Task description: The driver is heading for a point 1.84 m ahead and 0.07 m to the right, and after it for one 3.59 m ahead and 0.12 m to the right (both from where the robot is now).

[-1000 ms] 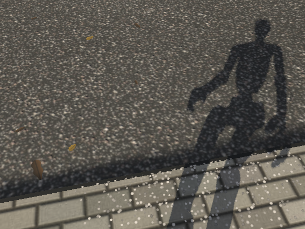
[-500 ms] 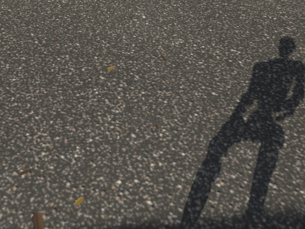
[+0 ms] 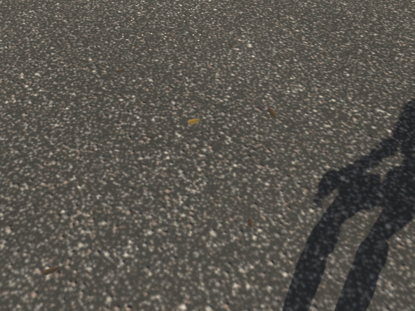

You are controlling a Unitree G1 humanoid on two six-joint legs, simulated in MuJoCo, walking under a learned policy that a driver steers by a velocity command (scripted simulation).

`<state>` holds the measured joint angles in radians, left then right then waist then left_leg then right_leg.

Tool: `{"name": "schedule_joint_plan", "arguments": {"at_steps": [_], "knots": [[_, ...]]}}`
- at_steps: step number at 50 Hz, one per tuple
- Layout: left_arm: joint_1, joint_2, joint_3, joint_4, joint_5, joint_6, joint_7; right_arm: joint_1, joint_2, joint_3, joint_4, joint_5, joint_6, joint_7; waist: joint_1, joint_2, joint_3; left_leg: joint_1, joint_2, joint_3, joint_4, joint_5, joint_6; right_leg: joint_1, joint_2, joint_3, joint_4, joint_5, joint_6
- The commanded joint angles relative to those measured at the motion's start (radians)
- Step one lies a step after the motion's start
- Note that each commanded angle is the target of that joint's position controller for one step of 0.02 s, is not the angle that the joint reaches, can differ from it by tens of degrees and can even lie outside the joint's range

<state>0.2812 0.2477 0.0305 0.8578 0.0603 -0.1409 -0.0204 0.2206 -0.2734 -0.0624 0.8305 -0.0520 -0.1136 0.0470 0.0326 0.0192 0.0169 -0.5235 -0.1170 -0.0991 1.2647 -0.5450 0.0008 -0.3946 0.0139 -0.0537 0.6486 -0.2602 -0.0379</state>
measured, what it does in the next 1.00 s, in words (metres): steps on the spot: left foot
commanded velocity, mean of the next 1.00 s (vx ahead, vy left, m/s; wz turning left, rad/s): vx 0.03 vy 0.00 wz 0.02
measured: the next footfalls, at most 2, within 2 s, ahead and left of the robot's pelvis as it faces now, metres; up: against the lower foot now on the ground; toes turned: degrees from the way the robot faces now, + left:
left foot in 0.16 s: +0.06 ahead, +0.14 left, +0.00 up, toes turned +1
right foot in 1.42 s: +0.12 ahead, -0.13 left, +0.00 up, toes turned -4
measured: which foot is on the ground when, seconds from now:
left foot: up 0.00-0.14, down 0.16-1.00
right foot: down 0.00-1.00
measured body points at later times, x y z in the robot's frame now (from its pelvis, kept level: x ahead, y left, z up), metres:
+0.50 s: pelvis +0.05 +0.02 +0.01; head +0.07 +0.02 +0.46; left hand +0.24 +0.26 -0.08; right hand +0.15 -0.25 -0.11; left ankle +0.02 +0.13 -0.72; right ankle +0.04 -0.10 -0.72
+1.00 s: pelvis +0.04 +0.03 +0.02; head +0.08 +0.03 +0.47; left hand +0.17 +0.27 -0.10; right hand +0.14 -0.24 -0.10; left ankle +0.02 +0.13 -0.72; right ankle +0.04 -0.10 -0.72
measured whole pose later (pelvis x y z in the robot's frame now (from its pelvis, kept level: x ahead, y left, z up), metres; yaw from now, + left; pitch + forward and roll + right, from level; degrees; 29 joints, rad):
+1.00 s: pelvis +0.04 +0.03 +0.02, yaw -1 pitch +0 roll +0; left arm 0.18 0.24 0.06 0.80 0.00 -0.04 -0.08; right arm 0.22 -0.25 -0.05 0.81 0.00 -0.02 0.08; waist -0.01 0.00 0.07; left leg -0.16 0.01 0.04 0.43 -0.27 0.01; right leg -0.20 -0.03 -0.03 0.43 -0.23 0.01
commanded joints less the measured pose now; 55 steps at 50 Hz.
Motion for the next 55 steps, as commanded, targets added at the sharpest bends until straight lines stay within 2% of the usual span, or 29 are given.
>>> {"name": "schedule_joint_plan", "arguments": {"at_steps": [1, 2, 3, 4, 5, 6, 7, 8, 9, 10, 11, 12, 13, 14, 15, 16, 17, 19, 22, 28, 29, 33, 37, 54, 55], "knots": [[-0.121, -0.065, -0.038, -0.088, -0.043, -0.009, -0.006, 0.083, -0.017, 0.01, -0.072, -0.054, 0.042, -0.054, -0.084, -0.018, -0.098, -0.134, 0.202, -0.089, -0.017, 0.039, -0.084, 0.088, -0.309, 0.374, -0.288, 0.659, -0.261], [-0.136, -0.025, -0.033, -0.078, -0.037, 0.009, -0.016, 0.162, 0.041, 0.026, -0.044, -0.055, 0.048, -0.031, -0.144, -0.069, -0.106, 0.064, 0.199, -0.015, -0.021, 0.146, -0.122, -0.066, -0.221, 0.236, -0.273, 0.712, -0.21], [-0.183, 0.037, -0.015, -0.09, -0.029, 0.012, -0.027, 0.209, 0.044, 0.031, -0.033, -0.038, 0.052, -0.009, -0.169, -0.04, -0.087, 0.193, 0.194, 0.059, -0.098, 0.257, -0.147, -0.212, -0.143, 0.126, -0.282, 0.694, -0.166], [-0.226, 0.089, -0.003, -0.097, -0.027, 0.003, -0.031, 0.206, 0.049, 0.037, -0.038, -0.02, 0.056, 0.01, -0.186, -0.008, -0.072, 0.297, 0.192, 0.112, -0.257, 0.333, -0.167, -0.291, -0.077, 0.045, -0.284, 0.594, -0.114], [-0.241, 0.114, -0.002, -0.086, 0.004, 0.006, -0.038, 0.327, 0.047, 0.039, 0.02, -0.016, 0.054, 0.04, -0.207, -0.034, -0.081, 0.502, 0.166, 0.134, -0.137, 0.523, -0.164, -0.421, -0.052, -0.007, -0.213, 0.594, -0.087], [-0.263, 0.132, 0.0, -0.085, -0.004, 0.008, -0.046, 0.392, -0.004, 0.013, 0.027, 0.002, 0.045, 0.055, -0.239, -0.033, -0.068, 0.529, 0.133, 0.168, -0.216, 0.547, -0.166, -0.413, -0.052, -0.018, -0.162, 0.626, -0.079], [-0.265, 0.137, -0.005, -0.086, -0.012, 0.011, -0.053, 0.384, -0.063, -0.008, 0.023, 0.015, 0.029, 0.059, -0.231, -0.024, -0.064, 0.514, 0.122, 0.172, -0.356, 0.561, -0.156, -0.308, -0.074, -0.004, -0.092, 0.65, -0.069], [-0.224, 0.132, -0.009, -0.079, -0.03, 0.016, -0.063, 0.353, -0.1, -0.023, 0.015, 0.019, 0.013, 0.05, -0.202, -0.031, -0.063, 0.47, 0.12, 0.159, -0.522, 0.593, -0.129, -0.167, -0.101, 0.033, -0.036, 0.65, -0.063], [-0.069, 0.119, 0.005, -0.06, -0.054, 0.033, -0.067, 0.154, -0.174, -0.027, -0.052, 0.044, 0.004, 0.039, -0.048, 0.037, -0.113, 0.392, 0.162, 0.075, -0.646, 0.854, -0.029, -0.003, -0.078, 0.027, -0.005, 0.539, -0.03], [0.08, 0.153, 0.025, -0.04, -0.063, 0.051, -0.054, -0.023, -0.203, -0.028, -0.11, 0.058, 0.008, 0.036, 0.059, 0.066, -0.136, 0.273, 0.197, 0.008, -0.716, 0.807, 0.065, 0.121, -0.053, 0.01, -0.017, 0.318, -0.005], [0.043, 0.181, 0.04, -0.055, -0.057, 0.057, -0.045, -0.102, -0.156, -0.015, -0.136, 0.057, 0.009, 0.027, 0.064, 0.027, -0.149, 0.245, 0.194, 0.027, -0.722, 0.746, 0.077, 0.176, -0.056, -0.003, -0.005, 0.278, -0.004], [-0.014, 0.164, 0.046, -0.091, -0.055, 0.059, -0.033, -0.103, -0.127, -0.006, -0.14, 0.063, 0.008, 0.017, 0.062, 0.007, -0.175, 0.252, 0.189, 0.042, -0.71, 0.753, 0.074, 0.201, -0.065, -0.003, 0.002, 0.322, -0.009], [-0.057, 0.122, 0.039, -0.102, -0.07, 0.053, -0.034, -0.087, -0.096, -0.003, -0.138, 0.075, 0.015, 0.011, 0.044, 0.002, -0.18, 0.218, 0.182, 0.039, -0.72, 0.718, 0.063, 0.214, -0.081, 0.02, -0.03, 0.339, -0.014], [-0.073, 0.098, 0.035, -0.116, -0.074, 0.045, -0.039, -0.063, -0.081, 0.002, -0.121, 0.079, 0.026, 0.013, 0.042, 0.017, -0.134, 0.176, 0.191, 0.027, -0.726, 0.667, 0.057, 0.207, -0.08, 0.011, -0.051, 0.282, -0.002], [-0.106, 0.068, 0.024, -0.113, -0.087, 0.042, -0.055, -0.027, -0.068, 0.005, -0.106, 0.074, 0.04, 0.017, 0.009, -0.027, -0.119, 0.197, 0.193, 0.04, -0.732, 0.625, 0.034, 0.213, -0.07, 0.014, -0.066, 0.296, 0.018], [-0.13, 0.072, 0.024, -0.121, -0.085, 0.042, -0.068, 0.038, -0.094, -0.005, -0.083, 0.072, 0.054, 0.016, -0.02, -0.032, -0.118, 0.216, 0.176, 0.062, -0.741, 0.572, 0.012, 0.216, -0.065, 0.019, -0.08, 0.301, 0.022], [-0.145, 0.079, 0.029, -0.128, -0.082, 0.04, -0.075, 0.07, -0.104, -0.009, -0.071, 0.065, 0.063, 0.014, -0.026, -0.03, -0.107, 0.227, 0.166, 0.076, -0.746, 0.559, 0.003, 0.218, -0.064, 0.02, -0.093, 0.308, 0.024], [-0.175, 0.101, 0.037, -0.144, -0.079, 0.041, -0.079, 0.067, -0.093, -0.007, -0.075, 0.063, 0.067, 0.015, -0.034, -0.024, -0.108, 0.236, 0.163, 0.092, -0.755, 0.58, 0.0, 0.234, -0.061, 0.021, -0.108, 0.317, 0.034], [-0.197, 0.11, 0.043, -0.16, -0.074, 0.05, -0.073, 0.05, -0.101, -0.009, -0.082, 0.066, 0.067, 0.019, -0.032, -0.007, -0.088, 0.226, 0.167, 0.097, -0.789, 0.562, 0.003, 0.251, -0.056, 0.022, -0.131, 0.271, 0.041], [-0.21, 0.111, 0.047, -0.168, -0.07, 0.062, -0.061, 0.024, -0.11, -0.013, -0.094, 0.059, 0.066, 0.027, -0.039, -0.005, -0.065, 0.243, 0.168, 0.112, -0.821, 0.518, 0.005, 0.254, -0.049, 0.026, -0.18, 0.221, 0.043], [-0.192, 0.116, 0.049, -0.161, -0.065, 0.064, -0.06, 0.028, -0.116, -0.017, -0.089, 0.06, 0.067, 0.027, -0.033, 0.001, -0.055, 0.236, 0.165, 0.113, -0.834, 0.483, 0.005, 0.26, -0.046, 0.021, -0.186, 0.2, 0.04], [-0.187, 0.113, 0.051, -0.154, -0.063, 0.065, -0.06, 0.012, -0.115, -0.019, -0.094, 0.053, 0.073, 0.026, -0.042, -0.005, -0.047, 0.262, 0.162, 0.118, -0.855, 0.442, 0.01, 0.25, -0.045, 0.023, -0.213, 0.175, 0.038], [-0.176, 0.104, 0.052, -0.149, -0.065, 0.064, -0.06, 0.011, -0.109, -0.018, -0.09, 0.052, 0.079, 0.023, -0.047, -0.012, -0.044, 0.297, 0.16, 0.124, -0.868, 0.458, 0.014, 0.245, -0.044, 0.023, -0.233, 0.18, 0.041], [-0.092, 0.089, 0.052, -0.104, -0.061, 0.097, -0.055, 0.032, -0.094, -0.019, -0.063, 0.049, 0.085, 0.029, -0.041, -0.019, -0.021, 0.362, 0.143, 0.141, -0.916, 0.522, 0.008, 0.261, -0.04, 0.01, -0.281, 0.202, 0.051], [-0.06, 0.117, 0.064, -0.094, -0.053, 0.102, -0.049, 0.064, -0.122, -0.031, -0.054, 0.041, 0.089, 0.024, -0.042, -0.018, -0.012, 0.358, 0.14, 0.143, -0.926, 0.389, 0.029, 0.256, -0.034, 0.005, -0.284, 0.068, 0.034]]}}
